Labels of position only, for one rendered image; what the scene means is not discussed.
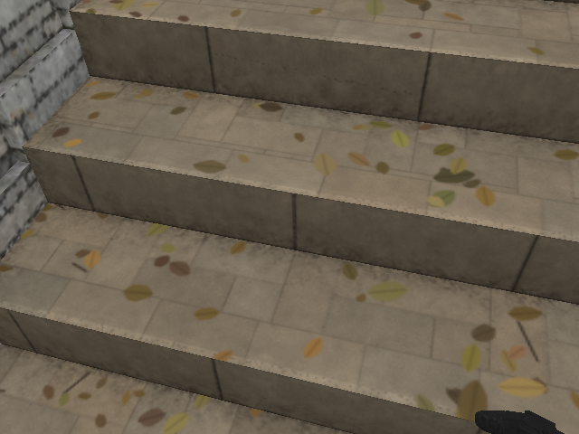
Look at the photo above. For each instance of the right robot hand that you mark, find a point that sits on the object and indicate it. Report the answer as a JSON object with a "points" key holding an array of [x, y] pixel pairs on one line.
{"points": [[511, 422]]}

